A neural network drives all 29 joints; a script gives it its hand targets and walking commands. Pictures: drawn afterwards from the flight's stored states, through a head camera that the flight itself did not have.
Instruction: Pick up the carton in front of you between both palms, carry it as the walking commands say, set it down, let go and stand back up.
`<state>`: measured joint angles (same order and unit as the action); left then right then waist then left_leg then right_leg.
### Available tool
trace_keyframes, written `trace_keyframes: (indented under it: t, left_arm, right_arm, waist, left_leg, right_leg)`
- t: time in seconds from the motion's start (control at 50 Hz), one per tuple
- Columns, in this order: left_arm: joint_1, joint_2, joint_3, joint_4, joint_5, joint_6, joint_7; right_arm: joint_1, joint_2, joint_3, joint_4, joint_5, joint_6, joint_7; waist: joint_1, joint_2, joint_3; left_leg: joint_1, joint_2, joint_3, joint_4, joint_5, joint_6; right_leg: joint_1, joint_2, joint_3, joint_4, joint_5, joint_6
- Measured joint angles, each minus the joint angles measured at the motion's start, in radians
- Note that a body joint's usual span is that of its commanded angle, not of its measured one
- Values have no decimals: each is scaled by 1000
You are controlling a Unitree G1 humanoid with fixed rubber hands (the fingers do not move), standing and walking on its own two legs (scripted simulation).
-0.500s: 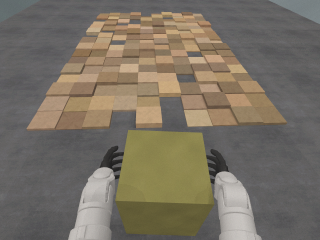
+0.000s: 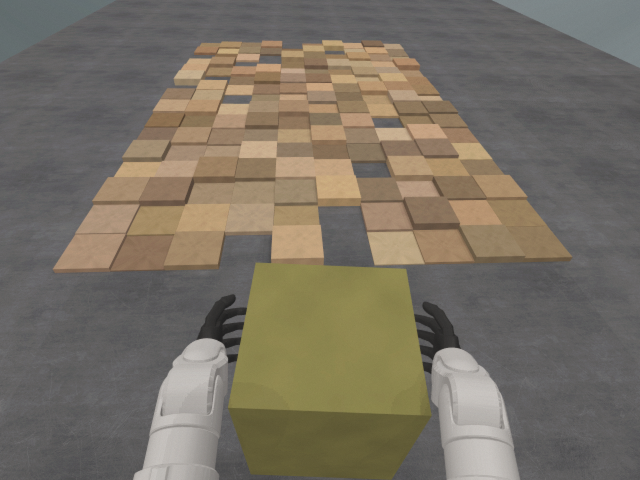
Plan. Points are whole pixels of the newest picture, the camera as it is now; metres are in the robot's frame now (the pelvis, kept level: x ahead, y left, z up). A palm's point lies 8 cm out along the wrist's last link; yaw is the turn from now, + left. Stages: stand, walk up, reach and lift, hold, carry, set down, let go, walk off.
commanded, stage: hold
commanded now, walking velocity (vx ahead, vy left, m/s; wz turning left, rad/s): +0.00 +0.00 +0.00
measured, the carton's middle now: (325, 374) +0.30 +0.00 -0.03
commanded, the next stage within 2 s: carry in 0.44 s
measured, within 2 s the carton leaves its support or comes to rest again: neither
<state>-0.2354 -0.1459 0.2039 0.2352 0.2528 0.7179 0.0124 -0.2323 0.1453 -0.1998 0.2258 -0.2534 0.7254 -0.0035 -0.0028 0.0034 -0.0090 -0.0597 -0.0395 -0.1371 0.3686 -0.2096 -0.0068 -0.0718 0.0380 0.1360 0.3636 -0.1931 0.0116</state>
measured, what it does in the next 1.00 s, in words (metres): walks ahead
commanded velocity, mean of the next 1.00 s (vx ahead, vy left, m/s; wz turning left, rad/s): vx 0.30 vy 0.00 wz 0.00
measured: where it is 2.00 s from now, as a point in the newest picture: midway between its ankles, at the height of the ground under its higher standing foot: (307, 361)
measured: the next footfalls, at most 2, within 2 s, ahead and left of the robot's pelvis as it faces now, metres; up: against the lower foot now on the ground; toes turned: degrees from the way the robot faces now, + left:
left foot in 1.06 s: +0.29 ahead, +0.12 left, +0.00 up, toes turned +11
right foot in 1.48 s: +0.66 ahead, -0.06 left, +0.00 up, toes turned -9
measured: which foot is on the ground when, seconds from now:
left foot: down 0.00-0.84, up 0.86-1.00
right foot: down 0.00-1.00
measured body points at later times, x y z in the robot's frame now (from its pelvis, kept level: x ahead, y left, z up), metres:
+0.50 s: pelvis -0.01 +0.00 +0.00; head -0.06 +0.00 +0.44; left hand +0.29 +0.15 +0.04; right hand +0.29 -0.15 +0.04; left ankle +0.00 +0.13 -0.74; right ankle +0.01 -0.13 -0.74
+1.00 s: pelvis +0.16 +0.02 -0.01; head +0.16 +0.02 +0.44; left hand +0.43 +0.18 +0.07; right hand +0.45 -0.12 +0.07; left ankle +0.16 +0.11 -0.72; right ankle +0.07 -0.10 -0.75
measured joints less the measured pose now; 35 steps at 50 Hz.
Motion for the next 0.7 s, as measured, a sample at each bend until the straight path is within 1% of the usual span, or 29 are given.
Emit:
trace_keyframes:
  t: [0.06, 0.16, 0.42, 0.48, 0.52, 0.54, 0.62, 0.66, 0.7]
  left_arm:
    - [1, 0, -3, -19, -2, 21, 0]
    - [-24, -5, 18, 6, 17, 42, -10]
    - [-57, -13, 46, 23, 28, 34, -16]
    - [-51, -11, 37, 12, 26, 42, -15]
    - [-36, -8, 20, -9, 16, 54, -8]
    - [-32, -7, 12, -26, 8, 62, -5]
    - [-18, -3, -23, -122, -31, 114, 19]
    - [-3, 3, -44, -174, -51, 161, 36]
    - [9, 25, -56, -225, -76, 218, 45]
  right_arm:
    - [0, 0, 4, -18, 3, 21, 0]
    - [-26, 6, -16, 8, -16, 42, 8]
    - [-58, 13, -43, 24, -27, 36, 13]
    - [-51, 12, -37, 13, -24, 42, 13]
    - [-36, 8, -23, -8, -14, 52, 8]
    - [-30, 6, -18, -27, -6, 60, 5]
    - [-12, -10, 7, -126, 43, 111, -9]
    - [-4, -18, 24, -167, 70, 155, -23]
    - [-10, -18, 44, -197, 89, 208, -38]
  waist:
    - [1, 0, -3]
    - [3, 0, 6]
    - [1, 1, 25]
    - [0, 1, -27]
    - [-1, 1, -66]
    - [-2, 2, -81]
    - [-3, -2, -121]
    - [-3, -12, -143]
    - [-1, -19, -163]
  left_leg:
    - [15, 1, 0, -11, 5, 0]
    - [26, 1, 1, -6, 6, 0]
    - [7, 0, 2, 20, 4, -1]
    - [-68, 6, 19, 79, -41, -2]
    - [-115, 19, 41, 122, -125, -2]
    - [-136, 26, 53, 137, -148, -1]
    - [-202, 45, 95, 204, -152, 1]
    - [-204, 47, 118, 205, -137, 0]
    - [-198, 45, 142, 198, -120, 1]
  right_leg:
    - [15, 0, 0, -11, 5, 0]
    - [27, 0, -1, -7, 7, -1]
    - [9, 1, -6, 17, 5, 0]
    - [-65, -9, -32, 76, -43, 1]
    - [-108, -21, -58, 114, -123, 0]
    - [-125, -27, -71, 122, -137, 0]
    - [-175, -50, -104, 162, -91, 5]
    - [-186, -65, -107, 192, -124, 12]
    - [-212, -84, -117, 251, -189, 8]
